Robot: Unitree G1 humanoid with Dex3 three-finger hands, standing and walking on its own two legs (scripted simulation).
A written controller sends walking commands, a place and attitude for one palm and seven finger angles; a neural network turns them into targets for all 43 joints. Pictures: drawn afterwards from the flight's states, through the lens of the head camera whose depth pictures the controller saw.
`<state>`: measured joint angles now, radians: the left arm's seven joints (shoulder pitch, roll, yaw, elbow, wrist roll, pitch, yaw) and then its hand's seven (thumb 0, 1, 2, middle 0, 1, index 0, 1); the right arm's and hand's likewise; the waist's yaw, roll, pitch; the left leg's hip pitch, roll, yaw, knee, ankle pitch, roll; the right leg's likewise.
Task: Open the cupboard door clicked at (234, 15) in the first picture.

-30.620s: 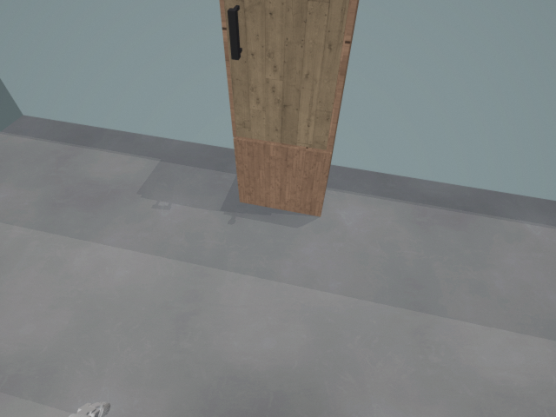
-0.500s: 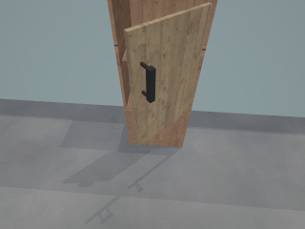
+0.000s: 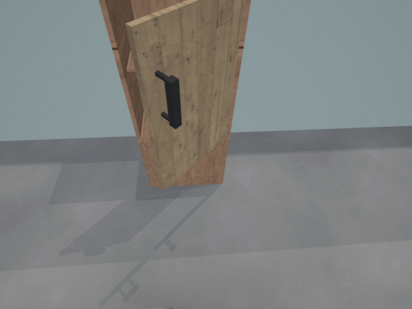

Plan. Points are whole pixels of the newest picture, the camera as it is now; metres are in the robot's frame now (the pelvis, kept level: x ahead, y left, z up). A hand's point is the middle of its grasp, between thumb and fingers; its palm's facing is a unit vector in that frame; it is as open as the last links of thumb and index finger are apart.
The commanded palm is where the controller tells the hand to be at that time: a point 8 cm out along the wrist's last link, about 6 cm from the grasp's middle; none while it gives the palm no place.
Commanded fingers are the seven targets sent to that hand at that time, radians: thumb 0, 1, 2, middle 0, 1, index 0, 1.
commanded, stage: walk to a spot facing it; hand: left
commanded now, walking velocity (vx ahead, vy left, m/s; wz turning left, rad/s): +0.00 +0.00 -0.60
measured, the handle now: (167, 100) +0.55 +0.14 +0.08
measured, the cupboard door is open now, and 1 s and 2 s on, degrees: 44 44 44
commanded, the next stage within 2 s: none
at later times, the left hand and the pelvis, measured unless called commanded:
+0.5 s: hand out of the picture +0.09 +0.13 -0.15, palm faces -0.19 -0.95 -0.25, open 7.4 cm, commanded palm none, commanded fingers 0.00 0.90 0.90 -0.20 -0.30 -0.20 -0.30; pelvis -0.02 -0.05 +0.01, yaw -14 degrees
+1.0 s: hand (176, 291) +0.18 +0.08 -0.16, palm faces -0.49 -0.83 -0.27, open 7.4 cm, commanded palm none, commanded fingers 0.00 0.90 0.90 -0.20 -0.30 -0.20 -0.30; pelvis -0.02 -0.06 -0.01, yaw -32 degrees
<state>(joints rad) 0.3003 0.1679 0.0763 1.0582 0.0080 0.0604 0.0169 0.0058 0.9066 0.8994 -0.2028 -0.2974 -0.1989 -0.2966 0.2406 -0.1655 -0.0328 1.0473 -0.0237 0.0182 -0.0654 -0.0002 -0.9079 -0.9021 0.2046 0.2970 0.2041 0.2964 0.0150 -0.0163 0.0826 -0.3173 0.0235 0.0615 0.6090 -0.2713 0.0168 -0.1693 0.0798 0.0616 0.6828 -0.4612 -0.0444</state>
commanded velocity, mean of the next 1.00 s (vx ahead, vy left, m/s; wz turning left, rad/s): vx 0.00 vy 0.00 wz -0.60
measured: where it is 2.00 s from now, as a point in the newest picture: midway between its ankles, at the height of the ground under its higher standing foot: outside the picture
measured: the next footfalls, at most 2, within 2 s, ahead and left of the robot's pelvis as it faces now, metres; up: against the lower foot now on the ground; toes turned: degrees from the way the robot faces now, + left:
right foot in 0.24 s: -0.01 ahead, -0.15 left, +0.00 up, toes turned -10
left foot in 0.66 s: +0.06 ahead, +0.08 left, +0.00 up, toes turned -19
